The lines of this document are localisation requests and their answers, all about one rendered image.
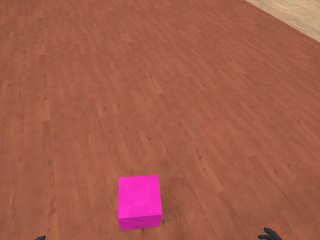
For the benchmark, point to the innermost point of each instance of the carton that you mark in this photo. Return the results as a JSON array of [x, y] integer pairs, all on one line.
[[139, 202]]

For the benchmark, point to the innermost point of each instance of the right robot hand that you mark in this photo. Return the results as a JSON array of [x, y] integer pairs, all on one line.
[[272, 235]]

